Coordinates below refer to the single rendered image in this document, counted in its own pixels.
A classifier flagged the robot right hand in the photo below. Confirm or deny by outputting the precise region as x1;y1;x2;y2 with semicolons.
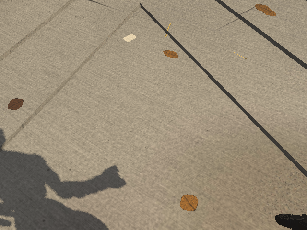
275;214;307;230

